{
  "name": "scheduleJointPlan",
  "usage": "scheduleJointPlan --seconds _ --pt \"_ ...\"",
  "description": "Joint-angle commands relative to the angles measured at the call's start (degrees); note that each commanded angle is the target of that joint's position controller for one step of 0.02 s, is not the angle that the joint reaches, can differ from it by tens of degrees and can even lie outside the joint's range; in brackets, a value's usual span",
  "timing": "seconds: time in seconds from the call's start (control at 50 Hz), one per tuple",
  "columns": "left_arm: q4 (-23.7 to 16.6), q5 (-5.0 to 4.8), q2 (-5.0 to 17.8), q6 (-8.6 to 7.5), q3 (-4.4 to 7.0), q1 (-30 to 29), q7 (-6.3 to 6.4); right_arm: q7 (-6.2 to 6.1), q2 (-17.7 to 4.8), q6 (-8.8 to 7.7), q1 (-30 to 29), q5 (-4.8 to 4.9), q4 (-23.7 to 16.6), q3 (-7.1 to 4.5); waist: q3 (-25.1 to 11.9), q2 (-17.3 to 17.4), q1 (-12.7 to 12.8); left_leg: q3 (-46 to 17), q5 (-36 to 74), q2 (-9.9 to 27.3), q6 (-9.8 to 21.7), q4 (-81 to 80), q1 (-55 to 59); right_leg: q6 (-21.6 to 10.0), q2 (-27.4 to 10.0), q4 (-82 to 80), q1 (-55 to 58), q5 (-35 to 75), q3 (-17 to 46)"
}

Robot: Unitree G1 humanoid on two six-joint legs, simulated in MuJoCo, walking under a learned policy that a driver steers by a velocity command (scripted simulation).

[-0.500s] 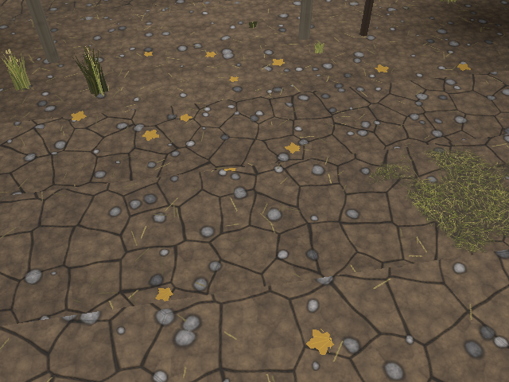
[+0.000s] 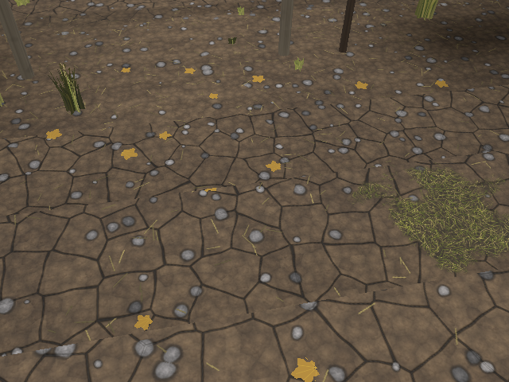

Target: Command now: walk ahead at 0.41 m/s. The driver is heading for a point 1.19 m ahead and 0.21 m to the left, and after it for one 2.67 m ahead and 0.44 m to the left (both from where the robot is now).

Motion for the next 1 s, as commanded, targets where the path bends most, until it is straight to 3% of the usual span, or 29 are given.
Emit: scheduleJointPlan --seconds 0.02,0.06,0.08,0.12,0.18,0.24,0.3,0.34,0.36,0.38,0.4,0.42,0.44,0.46,0.48,0.5,0.52,0.54,0.56,0.64,0.7,0.78,0.82,0.84,0.86,0.88,0.9,0.94,1.0 --pt "-2.66 0.47 3.98 -0.25 0.94 -4.71 -0.74 -0.64 -7.55 -1.74 2.09 -0.45 -1.83 -1.57 4.17 5.18 0.65 -12.19 10.35 16.13 9.91 -5.54 3.04 1.29 -1.87 4.9 -12.61 9.62 0.25" --pt "-2.92 0.66 4.36 -0.11 1.26 -6.6 -0.85 -0.49 -7.17 -2.02 2.45 -0.52 -1.43 -1.3 5.94 6.2 0.42 -10.72 12.98 16.09 9.49 -4.03 1.49 1.61 -2.54 4.16 -13.99 12.26 -0.19" --pt "-5.61 -0.21 6.27 -0.6 2.43 -14.01 -0.43 -0.79 -7.46 -2.97 5.73 -0.82 0.36 -1.33 9.47 8.52 -2.18 -12.88 8.1 16.87 9.0 -4.47 8.68 1.94 -3.62 2.32 -25.09 12.98 4.0" --pt "-7.23 0.17 7.02 -1.52 2.93 -17.32 -0.24 -1.37 -8.71 -3.82 6.97 -0.95 1.26 -1.71 11.25 7.74 -3.06 -13.61 7.49 17.98 9.22 -3.48 13.38 2.43 -4.63 -2.07 -31.76 14.89 5.76" --pt "-8.37 0.8 4.33 -1.94 2.17 -17.09 -1.51 -1.84 -7.41 -4.55 0.61 -1.14 -0.19 -1.12 10.49 5.17 -1.05 -8.35 3.0 14.61 7.47 1.1 0.02 1.42 -5.21 -13.32 -17.57 32.57 3.65" --pt "-7.34 -1.0 2.75 -1.21 1.45 -15.92 -2.57 -1.12 -6.36 -4.35 -1.85 -0.8 -0.87 -0.56 9.92 4.62 -1.74 -4.49 -2.25 11.85 4.91 6.13 -12.2 -0.72 -4.28 -17.54 -1.46 43.13 -0.24" --pt "-7.64 -0.5 2.98 -1.22 1.12 -17.48 -2.11 -1.89 -7.16 -3.13 2.82 -2.76 0.43 -0.37 10.83 2.86 -4.82 -4.16 -0.73 11.19 3.24 15.92 -5.06 -0.31 -4.3 -24.74 -1.8 41.22 -1.75" --pt "-3.75 0.24 4.15 -1.99 1.59 -6.72 -0.73 -2.99 -7.87 -1.97 3.62 -3.38 1.52 -0.33 6.1 1.4 -1.06 -3.48 6.71 8.95 3.3 33.73 1.24 0.05 -5.3 -32.23 5.9 44.56 -1.47" --pt "-0.06 0.66 5.13 -2.09 2.05 3.73 0.03 -3.44 -7.79 -1.3 3.52 -2.45 2.21 -0.59 1.18 1.08 3.06 -3.23 11.29 7.77 3.55 47.72 0.3 0.13 -4.62 -35.06 16.19 47.53 -1.94" --pt "3.79 1.7 8.04 -2.27 3.27 15.15 0.59 -3.46 -8.58 -0.38 1.42 -0.65 2.28 -1.3 -2.11 -3.56 10.14 -0.98 6.55 4.78 2.24 68.46 -7.31 0.29 -5.27 -40.07 29.74 50.81 -2.23" --pt "6.56 1.68 12.62 -2.61 4.14 20.54 0.2 -3.26 -5.43 0.04 0.65 0.1 1.9 -1.51 -2.82 -12.59 11.02 -1.81 -35.38 -2.4 0.86 91.82 -24.44 0.41 -9.92 -30.66 41.74 57.4 0.97" --pt "6.2 1.18 14.95 -3.59 3.49 23.03 -0.4 -3.83 -1.46 -0.86 13.21 3.36 1.23 -0.84 -10.46 -18.95 2.61 -9.33 -39.5 -1.33 0.65 97.88 -39.13 0.48 -19.98 -5.53 57.17 96.63 5.27" --pt "4.6 -0.16 11.52 -3.32 3.48 24.49 -0.97 -4.15 -4.03 -1.44 10.37 3.15 2.01 -0.69 -14.48 -14.9 7.88 -8.83 -31.28 1.43 1.52 92.29 -49.4 -1.35 -22.67 -7.96 61.31 83.6 10.2" --pt "4.12 -0.04 12.33 -2.76 4.19 20.64 -0.3 -4.0 -4.75 -1.0 5.12 2.07 0.86 -0.54 -14.79 -11.54 7.47 -4.5 -22.78 3.33 1.11 93.23 -53.5 -7.57 -24.63 -17.65 53.78 43.88 18.02" --pt "0.87 0.06 9.28 -2.99 3.11 12.66 0.8 -2.84 -5.89 -0.55 -1.42 -0.1 -0.73 -0.67 -12.23 -9.28 5.69 -3.1 -10.77 6.96 0.64 81.45 -49.01 -9.8 -23.66 -27.7 39.42 11.04 22.56" --pt "0.13 0.04 5.21 -3.96 1.75 8.65 1.58 -1.51 -7.24 -0.22 -7.59 -1.74 -1.02 -1.48 -5.44 -4.71 5.32 -4.16 -4.74 7.76 0.44 76.34 -44.09 -9.11 -20.6 -30.67 27.68 13.81 20.95" --pt "0.82 0.21 6.22 -4.77 1.56 8.58 1.78 -0.25 -5.24 0.93 -7.79 -1.32 -1.8 -1.23 -0.73 -6.27 2.51 -3.99 -3.16 8.62 -0.81 67.19 -38.54 -11.26 -21.43 -32.65 15.91 20.09 19.49" --pt "2.14 0.41 5.81 -5.34 1.55 8.7 1.75 0.5 -3.54 1.75 -10.1 -1.64 -2.43 -0.82 2.81 -4.07 0.94 -3.75 -2.2 10.06 -2.19 60.12 -35.15 -11.28 -18.8 -33.91 9.68 22.35 17.53" --pt "3.02 0.14 5.15 -5.89 1.37 10.36 1.82 0.9 -2.08 2.0 -11.73 -1.91 -2.92 -0.37 4.23 -4.55 0.91 -2.45 -0.37 9.86 -2.94 56.47 -34.44 -11.97 -17.49 -34.75 7.96 26.58 15.63" --pt "2.74 -0.98 2.11 -5.37 0.65 9.4 1.58 1.76 -0.16 0.53 -18.39 -0.63 -5.48 1.24 3.53 -4.82 0.29 1.57 10.92 9.18 -1.34 34.78 -27.51 -9.76 -11.43 -36.56 8.74 31.81 5.49" --pt "4.65 -1.46 2.15 -4.23 0.48 15.02 1.69 1.88 -0.75 0.8 -24.29 -0.33 -6.9 1.28 5.32 -2.18 2.49 4.11 10.59 7.18 0.68 28.32 -27.21 -9.18 -12.1 -37.99 15.19 27.92 4.58" --pt "6.08 -0.52 3.34 -2.79 0.58 18.41 2.05 1.9 -1.92 0.42 -29.92 -0.33 -8.7 0.61 8.27 -0.52 4.03 5.29 4.6 5.24 3.0 20.7 -29.6 -8.46 -13.14 -34.91 26.14 32.42 3.99" --pt "5.98 -0.38 4.47 -2.01 0.71 16.47 2.19 1.87 -2.18 -0.6 -19.83 -0.1 -5.5 -0.11 3.31 -0.32 -0.55 7.2 5.43 1.57 4.33 14.64 -16.2 -6.09 -10.39 -23.1 27.26 43.61 -0.33" --pt "5.32 -0.48 3.77 -1.91 0.53 16.26 2.31 1.38 -4.66 -1.15 -9.19 -0.65 -2.02 -1.16 -2.73 1.71 -4.02 2.05 6.26 4.73 6.51 14.22 -1.89 -4.33 -7.78 -9.91 20.59 39.51 -3.53" --pt "3.56 -1.69 0.14 -2.1 -0.28 20.23 1.91 0.77 -10.72 -1.17 -0.84 -1.2 -1.19 -2.75 -11.71 11.2 -4.53 -21.27 0.22 19.88 12.75 11.72 14.98 -1.79 -1.38 11.86 4.41 14.11 -7.39" --pt "3.27 -1.22 1.92 -2.63 0.6 18.47 1.69 0.86 -11.18 0.47 -0.9 1.19 -0.49 -3.0 -13.11 14.21 -4.56 -41.06 -7.41 25.38 16.76 1.94 19.4 -1.13 5.54 23.04 -9.75 -15.42 -2.97" --pt "1.79 -0.3 3.94 -2.7 1.28 12.64 1.95 0.78 -9.77 1.08 -6.64 1.84 -1.13 -2.63 -2.45 8.78 -2.62 -34.59 -10.27 23.63 15.51 0.95 13.29 -1.84 1.39 25.41 -17.16 -12.14 0.34" --pt "0.61 -0.87 2.41 -2.99 1.2 8.29 2.01 0.83 -5.55 0.63 -13.25 0.78 -2.4 -1.69 6.16 3.86 1.34 -23.39 2.68 19.26 12.15 -1.04 -2.15 -1.28 -2.89 17.35 -12.44 -4.71 1.28" --pt "0.46 0.18 1.09 -1.03 0.98 8.39 2.02 0.44 -4.32 -1.05 -13.08 1.17 -1.97 -1.32 4.63 4.42 4.65 -17.0 11.82 14.41 10.01 -3.5 -9.71 1.45 -3.99 8.75 -3.19 -1.65 1.39"
Velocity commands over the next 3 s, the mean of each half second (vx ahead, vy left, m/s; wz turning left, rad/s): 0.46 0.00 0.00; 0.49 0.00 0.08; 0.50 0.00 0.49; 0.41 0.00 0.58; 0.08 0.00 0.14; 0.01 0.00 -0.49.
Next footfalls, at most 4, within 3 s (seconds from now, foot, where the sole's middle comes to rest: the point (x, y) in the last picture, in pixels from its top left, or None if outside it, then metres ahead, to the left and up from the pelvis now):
0.40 right None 0.38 -0.22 -0.96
0.84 left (264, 374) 0.64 -0.06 -0.96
1.42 right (314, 315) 0.83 -0.23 -0.96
1.86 left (230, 276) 1.11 0.04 -1.13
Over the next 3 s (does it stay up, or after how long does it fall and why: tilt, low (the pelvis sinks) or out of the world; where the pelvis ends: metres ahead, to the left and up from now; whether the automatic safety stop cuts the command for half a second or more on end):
stays up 1.17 -0.04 -0.36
